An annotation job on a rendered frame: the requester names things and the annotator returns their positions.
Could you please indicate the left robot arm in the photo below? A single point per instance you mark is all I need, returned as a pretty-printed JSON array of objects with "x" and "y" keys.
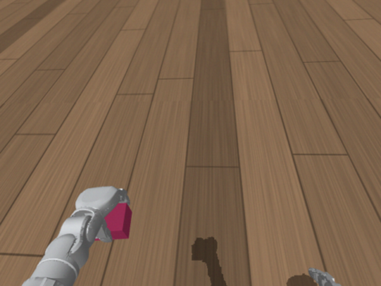
[{"x": 69, "y": 252}]

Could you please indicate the small box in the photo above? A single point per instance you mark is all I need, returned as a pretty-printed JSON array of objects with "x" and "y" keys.
[{"x": 118, "y": 221}]

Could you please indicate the right robot hand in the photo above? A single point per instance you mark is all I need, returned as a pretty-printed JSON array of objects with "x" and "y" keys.
[{"x": 323, "y": 279}]

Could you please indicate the left robot hand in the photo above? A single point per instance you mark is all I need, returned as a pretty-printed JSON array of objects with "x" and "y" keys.
[{"x": 103, "y": 199}]

